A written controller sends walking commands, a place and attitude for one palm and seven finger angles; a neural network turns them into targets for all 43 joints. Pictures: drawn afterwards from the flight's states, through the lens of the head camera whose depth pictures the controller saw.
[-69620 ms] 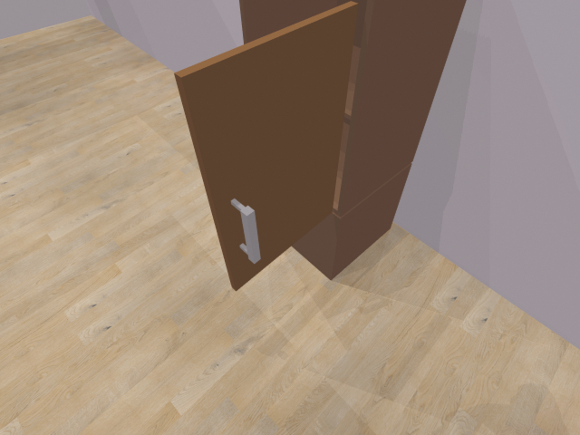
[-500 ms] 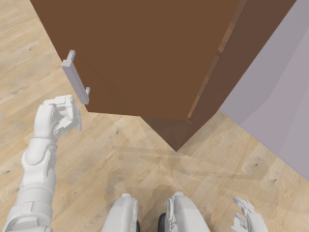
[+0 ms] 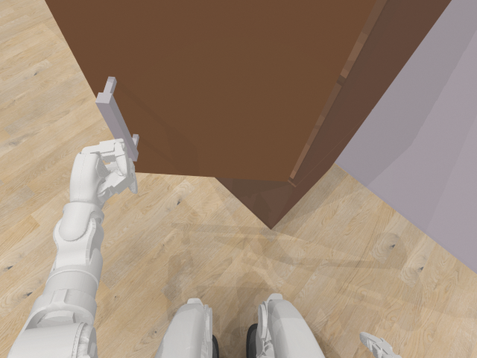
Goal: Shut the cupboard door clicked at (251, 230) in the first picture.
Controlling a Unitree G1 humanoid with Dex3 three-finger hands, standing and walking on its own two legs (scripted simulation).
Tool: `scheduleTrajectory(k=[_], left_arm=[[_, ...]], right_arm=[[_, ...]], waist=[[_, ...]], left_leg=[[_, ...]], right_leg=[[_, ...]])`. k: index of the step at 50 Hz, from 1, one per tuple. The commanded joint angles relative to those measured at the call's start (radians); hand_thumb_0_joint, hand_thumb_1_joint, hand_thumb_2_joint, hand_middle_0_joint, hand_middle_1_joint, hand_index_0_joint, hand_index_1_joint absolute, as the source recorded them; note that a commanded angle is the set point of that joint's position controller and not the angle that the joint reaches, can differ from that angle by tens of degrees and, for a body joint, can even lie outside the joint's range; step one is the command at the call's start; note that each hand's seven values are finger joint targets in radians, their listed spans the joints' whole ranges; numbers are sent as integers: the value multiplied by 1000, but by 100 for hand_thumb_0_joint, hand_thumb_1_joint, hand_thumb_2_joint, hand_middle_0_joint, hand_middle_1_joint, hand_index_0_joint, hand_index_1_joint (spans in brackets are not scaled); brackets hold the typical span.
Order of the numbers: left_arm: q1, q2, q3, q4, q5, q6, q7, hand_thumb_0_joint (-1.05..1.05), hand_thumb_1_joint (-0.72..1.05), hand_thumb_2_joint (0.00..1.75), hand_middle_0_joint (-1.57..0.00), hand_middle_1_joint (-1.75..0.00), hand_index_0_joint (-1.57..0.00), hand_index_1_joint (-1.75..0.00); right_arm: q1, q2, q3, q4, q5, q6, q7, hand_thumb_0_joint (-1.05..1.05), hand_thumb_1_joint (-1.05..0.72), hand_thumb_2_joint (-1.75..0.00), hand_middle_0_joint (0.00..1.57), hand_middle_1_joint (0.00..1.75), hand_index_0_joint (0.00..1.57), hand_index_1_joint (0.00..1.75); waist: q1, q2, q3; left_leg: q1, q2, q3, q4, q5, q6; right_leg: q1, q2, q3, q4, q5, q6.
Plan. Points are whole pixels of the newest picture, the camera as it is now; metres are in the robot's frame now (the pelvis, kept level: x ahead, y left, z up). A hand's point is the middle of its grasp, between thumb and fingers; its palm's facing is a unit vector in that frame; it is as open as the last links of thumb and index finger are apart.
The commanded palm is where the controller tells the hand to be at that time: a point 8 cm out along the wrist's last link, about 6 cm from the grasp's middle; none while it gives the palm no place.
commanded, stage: bring the fist close to the handle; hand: left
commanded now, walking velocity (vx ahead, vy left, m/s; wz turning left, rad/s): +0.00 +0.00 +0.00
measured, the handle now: (122, 123) +0.50 +0.21 +0.02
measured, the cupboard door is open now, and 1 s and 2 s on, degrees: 42 32 20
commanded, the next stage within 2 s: push the door shut along its arc in 0.04 s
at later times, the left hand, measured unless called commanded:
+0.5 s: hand (133, 157) +0.43 +0.18 +0.02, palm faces -0.11 -0.99 -0.05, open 3.1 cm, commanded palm +0.43 +0.22 +0.02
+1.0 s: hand (156, 129) +0.49 +0.15 +0.02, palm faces -0.24 -0.97 -0.04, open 3.1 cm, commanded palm +0.50 +0.18 +0.02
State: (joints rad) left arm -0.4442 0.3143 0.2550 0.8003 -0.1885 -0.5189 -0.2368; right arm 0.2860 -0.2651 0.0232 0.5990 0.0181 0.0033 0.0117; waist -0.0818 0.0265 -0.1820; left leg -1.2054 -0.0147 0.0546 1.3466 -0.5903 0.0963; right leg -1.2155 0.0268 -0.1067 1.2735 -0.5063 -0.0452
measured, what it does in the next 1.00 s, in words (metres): stands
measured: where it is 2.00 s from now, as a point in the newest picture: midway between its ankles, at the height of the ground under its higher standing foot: outside the picture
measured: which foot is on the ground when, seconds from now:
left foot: down 0.00-1.00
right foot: down 0.00-1.00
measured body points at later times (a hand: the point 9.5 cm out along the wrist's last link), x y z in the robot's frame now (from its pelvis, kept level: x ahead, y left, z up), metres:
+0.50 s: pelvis +0.00 -0.01 -0.01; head +0.13 +0.02 +0.42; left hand +0.43 +0.24 +0.02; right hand +0.10 -0.28 -0.12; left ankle +0.02 +0.06 -0.61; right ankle +0.05 -0.10 -0.61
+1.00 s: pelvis -0.02 -0.01 -0.02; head +0.15 +0.03 +0.39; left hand +0.50 +0.21 +0.02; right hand +0.02 -0.29 -0.13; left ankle +0.02 +0.06 -0.61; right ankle +0.05 -0.10 -0.61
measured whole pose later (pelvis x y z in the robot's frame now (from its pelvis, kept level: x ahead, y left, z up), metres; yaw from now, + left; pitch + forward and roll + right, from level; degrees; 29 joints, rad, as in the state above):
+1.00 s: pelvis -0.02 -0.01 -0.02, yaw +0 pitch +30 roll -6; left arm -0.93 0.53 0.26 1.17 -0.12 -0.44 -0.43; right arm 0.31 -0.30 0.06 0.64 0.01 0.02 0.00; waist -0.19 0.04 -0.16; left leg -1.38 0.00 0.01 1.45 -0.59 0.08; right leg -1.36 0.04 -0.16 1.34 -0.50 -0.07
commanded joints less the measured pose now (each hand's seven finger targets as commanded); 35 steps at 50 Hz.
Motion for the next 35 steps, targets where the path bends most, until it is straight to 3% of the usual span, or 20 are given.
scheduleTrajectory(k=[1,2,4,5,6,7,8,10,11,14,15,16,18,21,23,27,29,30,33,35], left_arm=[[-324,159,11,-230,-8,-120,-4,0,90,90,-130,-150,-130,-150],[-310,126,-16,-213,-5,-117,-9,0,90,90,-130,-150,-130,-150],[-331,138,-18,-176,-3,-108,-17,0,90,90,-130,-150,-130,-150],[-347,158,-4,-169,0,-104,-18,0,90,90,-130,-150,-130,-150],[-332,131,-22,-158,0,-96,-20,0,90,90,-130,-150,-130,-150],[-325,153,1,-143,-3,-89,-16,0,90,90,-130,-150,-130,-150],[-337,144,-10,-149,-4,-86,-19,0,90,90,-130,-150,-130,-150],[-401,219,41,-161,-1,-91,-20,0,90,90,-130,-150,-130,-150],[-413,213,33,-143,3,-92,-23,0,90,90,-130,-150,-130,-150],[-510,270,63,-132,4,-114,-37,0,90,90,-130,-150,-130,-150],[-509,291,77,-108,11,-118,-44,0,90,90,-130,-150,-130,-150],[-521,258,51,-102,5,-118,-57,0,90,90,-130,-150,-130,-150],[-510,280,61,-58,1,-106,-86,0,90,90,-130,-150,-130,-150],[-487,267,45,12,-3,-73,-134,0,90,90,-130,-150,-130,-150],[-554,257,24,30,-7,-49,-159,0,90,90,-130,-150,-130,-150],[-665,283,24,28,-10,-51,-176,0,90,90,-130,-150,-130,-150],[-726,257,-5,38,-9,-54,-179,0,90,90,-130,-150,-130,-150],[-746,282,5,40,2,-59,-178,0,90,90,-130,-150,-130,-150],[-816,266,-28,81,17,-46,-179,0,90,90,-130,-150,-130,-150],[-863,289,-21,97,24,-45,-180,0,90,90,-130,-150,-130,-150]], right_arm=[[58,-180,-80,-83,-4,-38,-11,0,-90,-90,20,30,20,30],[59,-178,-82,-79,-6,-37,-8,0,-90,-90,20,30,20,30],[64,-184,-81,-75,-3,-34,-11,0,-90,-90,20,30,20,30],[60,-187,-81,-68,-4,-31,-11,0,-90,-90,20,30,20,30],[57,-183,-82,-71,-3,-28,-10,0,-90,-90,20,30,20,30],[56,-187,-81,-73,-1,-24,-11,0,-90,-90,20,30,20,30],[52,-184,-79,-77,-2,-23,-11,0,-90,-90,20,30,20,30],[55,-186,-76,-74,-2,-20,-17,0,-90,-90,20,30,20,30],[53,-181,-73,-74,-2,-18,-18,0,-90,-90,20,30,20,30],[58,-181,-66,-69,-5,-21,-26,0,-90,-90,20,30,20,30],[54,-182,-65,-65,-5,-20,-28,0,-90,-90,20,30,20,30],[56,-178,-63,-65,-6,-21,-26,0,-90,-90,20,30,20,30],[59,-184,-62,-61,-4,-20,-25,0,-90,-90,20,30,20,30],[71,-186,-62,-61,3,-11,-22,0,-90,-90,20,30,20,30],[78,-190,-61,-60,7,-6,-24,0,-90,-90,20,30,20,30],[92,-199,-60,-53,8,-9,-28,0,-90,-90,20,30,20,30],[104,-198,-58,-48,5,-14,-28,0,-90,-90,20,30,20,30],[106,-205,-62,-37,3,-13,-29,0,-90,-90,20,30,20,30],[119,-210,-58,-25,2,-15,-29,0,-90,-90,20,30,20,30],[131,-216,-58,-15,0,-18,-31,0,-90,-90,20,30,20,30]], waist=[[-8,86,-442],[-12,90,-440],[-25,90,-400],[-18,98,-401],[-19,98,-403],[-11,74,-396],[-15,87,-408],[-13,78,-443],[-18,77,-437],[-34,64,-449],[-26,81,-458],[-34,89,-474],[-30,97,-474],[-37,89,-470],[-64,62,-433],[-80,86,-447],[-100,95,-436],[-100,101,-462],[-128,101,-450],[-136,128,-467]], left_leg=[[394,36,-197,-207,390,-117],[400,36,-197,-205,388,-116],[386,35,-200,-207,365,-115],[384,36,-205,-212,344,-118],[387,33,-202,-212,344,-116],[374,34,-206,-218,332,-117],[367,27,-191,-211,341,-110],[351,24,-183,-193,360,-103],[339,20,-178,-189,351,-98],[294,13,-166,-162,333,-82],[299,15,-164,-160,338,-83],[306,12,-162,-155,354,-81],[294,13,-158,-150,360,-82],[286,15,-153,-143,375,-77],[252,18,-153,-136,333,-68],[267,18,-168,-130,316,-65],[272,17,-175,-123,312,-63],[281,21,-178,-118,303,-64],[254,19,-184,-108,259,-59],[269,20,-190,-105,250,-60]], right_leg=[[181,1,68,-106,202,5],[169,0,67,-111,197,7],[149,2,65,-115,183,4],[143,-1,64,-110,171,5],[145,-1,65,-114,173,5],[155,-1,65,-115,169,4],[176,-2,70,-120,183,4],[204,-3,77,-110,206,4],[211,-2,82,-114,207,5],[239,1,96,-111,212,5],[236,-1,99,-108,215,4],[243,-2,99,-105,231,5],[248,0,103,-106,236,3],[243,1,105,-110,253,4],[227,1,107,-119,230,7],[188,2,103,-115,199,2],[153,5,97,-111,183,0],[141,3,98,-109,172,1],[109,6,99,-109,136,1],[84,6,97,-107,126,-1]])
